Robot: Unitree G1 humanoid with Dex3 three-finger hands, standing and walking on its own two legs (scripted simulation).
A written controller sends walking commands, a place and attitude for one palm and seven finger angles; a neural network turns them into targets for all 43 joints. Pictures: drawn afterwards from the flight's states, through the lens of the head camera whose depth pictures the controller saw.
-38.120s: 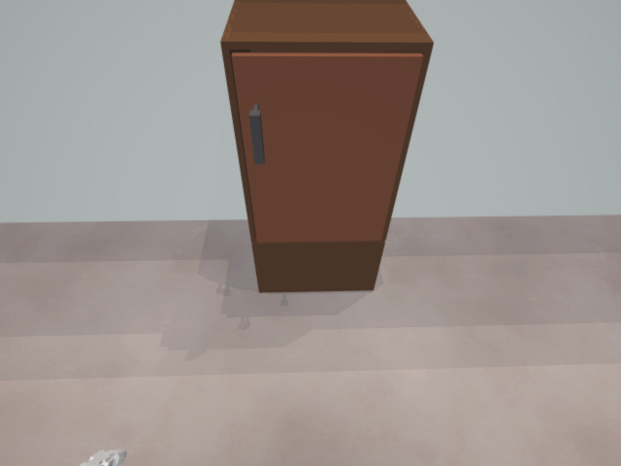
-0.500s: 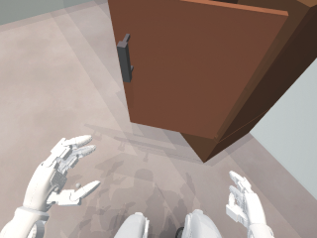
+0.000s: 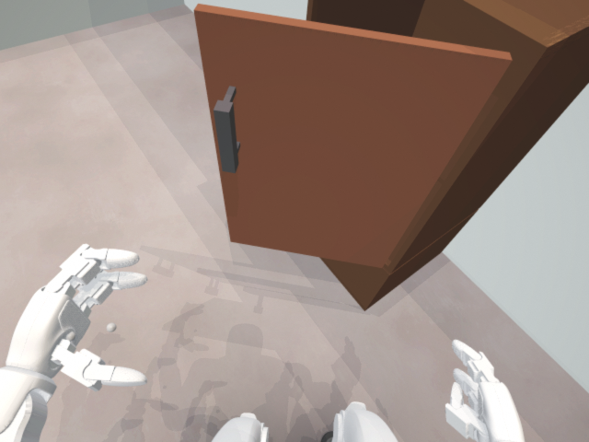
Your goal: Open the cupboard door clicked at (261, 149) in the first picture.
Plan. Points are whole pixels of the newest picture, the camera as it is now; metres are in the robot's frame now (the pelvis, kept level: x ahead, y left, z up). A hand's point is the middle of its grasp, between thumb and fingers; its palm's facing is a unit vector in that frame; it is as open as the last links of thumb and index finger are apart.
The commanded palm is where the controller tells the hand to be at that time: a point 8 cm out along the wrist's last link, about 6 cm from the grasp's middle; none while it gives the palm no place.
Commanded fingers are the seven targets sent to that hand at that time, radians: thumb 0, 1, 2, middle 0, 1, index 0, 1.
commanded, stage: raise the hand with hooked fingers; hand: left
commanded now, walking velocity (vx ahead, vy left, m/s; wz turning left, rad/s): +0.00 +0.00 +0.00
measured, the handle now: (230, 130) +0.56 +0.14 +0.05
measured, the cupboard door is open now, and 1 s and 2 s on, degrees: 45 45 45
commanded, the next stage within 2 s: move the hooked fingers beside the handle in 0.92 s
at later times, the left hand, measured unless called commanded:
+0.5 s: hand (84, 270) +0.29 +0.27 +0.07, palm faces -0.07 -1.00 -0.06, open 14.0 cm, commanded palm +0.26 +0.31 +0.07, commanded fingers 0.00 -0.50 0.30 -0.30 -1.20 -0.30 -1.20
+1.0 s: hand (97, 277) +0.29 +0.25 +0.07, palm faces -0.07 -1.00 -0.05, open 14.0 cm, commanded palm +0.26 +0.30 +0.07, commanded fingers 0.00 -0.50 0.30 -0.30 -1.20 -0.30 -1.20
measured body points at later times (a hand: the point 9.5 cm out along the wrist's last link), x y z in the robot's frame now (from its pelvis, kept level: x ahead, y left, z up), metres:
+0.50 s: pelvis +0.00 -0.01 +0.01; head +0.08 +0.01 +0.46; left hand +0.29 +0.32 +0.08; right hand +0.15 -0.26 -0.06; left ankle -0.03 +0.07 -0.66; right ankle +0.05 -0.13 -0.66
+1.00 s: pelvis +0.00 -0.02 +0.02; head +0.08 -0.01 +0.46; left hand +0.28 +0.31 +0.07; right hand +0.16 -0.27 -0.06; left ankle -0.03 +0.07 -0.66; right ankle +0.05 -0.13 -0.66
